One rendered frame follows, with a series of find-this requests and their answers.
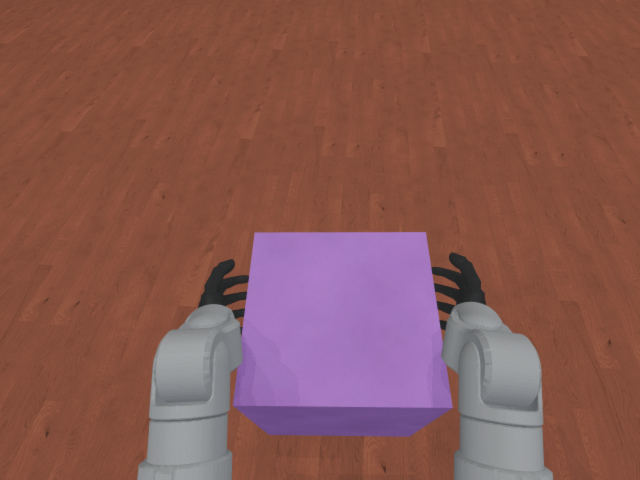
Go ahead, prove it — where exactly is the carton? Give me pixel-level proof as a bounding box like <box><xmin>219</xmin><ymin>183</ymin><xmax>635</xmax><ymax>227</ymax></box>
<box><xmin>233</xmin><ymin>232</ymin><xmax>453</xmax><ymax>437</ymax></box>

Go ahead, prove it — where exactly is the robot left hand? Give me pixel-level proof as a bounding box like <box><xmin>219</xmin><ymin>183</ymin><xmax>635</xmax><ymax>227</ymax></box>
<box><xmin>198</xmin><ymin>259</ymin><xmax>249</xmax><ymax>335</ymax></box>

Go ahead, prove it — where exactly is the robot right hand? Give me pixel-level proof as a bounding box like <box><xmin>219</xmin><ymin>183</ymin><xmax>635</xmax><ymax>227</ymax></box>
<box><xmin>431</xmin><ymin>253</ymin><xmax>487</xmax><ymax>330</ymax></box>

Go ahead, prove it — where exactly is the robot right forearm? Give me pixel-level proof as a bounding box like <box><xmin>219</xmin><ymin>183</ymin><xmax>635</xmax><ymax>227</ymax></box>
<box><xmin>441</xmin><ymin>302</ymin><xmax>553</xmax><ymax>480</ymax></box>

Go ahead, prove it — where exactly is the robot left forearm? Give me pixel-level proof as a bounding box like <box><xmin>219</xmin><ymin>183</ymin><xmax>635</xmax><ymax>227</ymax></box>
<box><xmin>137</xmin><ymin>304</ymin><xmax>243</xmax><ymax>480</ymax></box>

